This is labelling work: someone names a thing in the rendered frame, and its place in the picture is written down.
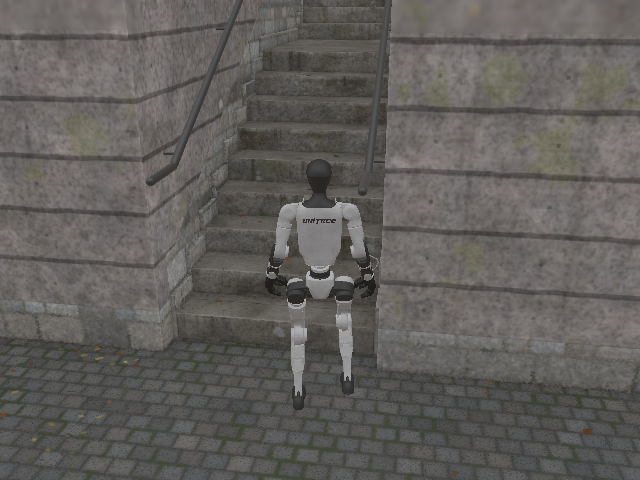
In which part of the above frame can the robot left upper arm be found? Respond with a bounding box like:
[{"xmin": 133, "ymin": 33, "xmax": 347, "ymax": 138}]
[{"xmin": 273, "ymin": 203, "xmax": 298, "ymax": 259}]

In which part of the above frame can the robot left forearm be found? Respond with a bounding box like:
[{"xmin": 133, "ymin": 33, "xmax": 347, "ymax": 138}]
[{"xmin": 266, "ymin": 244, "xmax": 284, "ymax": 279}]

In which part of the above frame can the right robot hand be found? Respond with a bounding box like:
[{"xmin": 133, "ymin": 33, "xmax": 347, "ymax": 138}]
[{"xmin": 354, "ymin": 276, "xmax": 376, "ymax": 298}]

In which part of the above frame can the right robot thigh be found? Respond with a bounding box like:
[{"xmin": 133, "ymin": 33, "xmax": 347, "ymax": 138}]
[{"xmin": 334, "ymin": 276, "xmax": 354, "ymax": 331}]

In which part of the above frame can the robot right forearm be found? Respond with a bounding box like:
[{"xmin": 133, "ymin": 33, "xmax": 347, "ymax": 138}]
[{"xmin": 356, "ymin": 243, "xmax": 374, "ymax": 281}]

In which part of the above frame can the robot right upper arm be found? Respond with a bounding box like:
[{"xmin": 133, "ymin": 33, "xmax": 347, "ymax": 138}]
[{"xmin": 340, "ymin": 202, "xmax": 366, "ymax": 258}]

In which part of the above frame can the robot left shin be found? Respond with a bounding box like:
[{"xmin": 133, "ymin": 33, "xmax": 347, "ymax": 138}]
[{"xmin": 291, "ymin": 328, "xmax": 305, "ymax": 396}]

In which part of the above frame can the left robot hand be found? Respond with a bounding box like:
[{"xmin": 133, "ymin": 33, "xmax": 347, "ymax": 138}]
[{"xmin": 265, "ymin": 275, "xmax": 288, "ymax": 296}]

